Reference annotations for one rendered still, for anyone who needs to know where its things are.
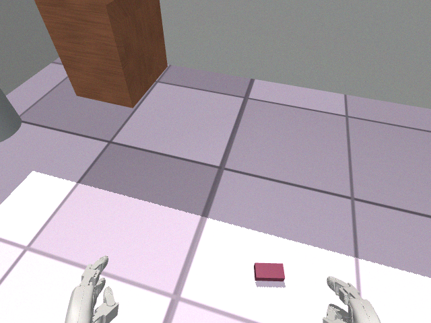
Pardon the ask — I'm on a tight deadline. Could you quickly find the left robot hand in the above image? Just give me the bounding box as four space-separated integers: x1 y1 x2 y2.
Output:
65 256 119 323

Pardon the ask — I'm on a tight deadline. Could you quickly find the right robot hand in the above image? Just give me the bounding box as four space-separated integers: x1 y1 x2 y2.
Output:
323 277 381 323

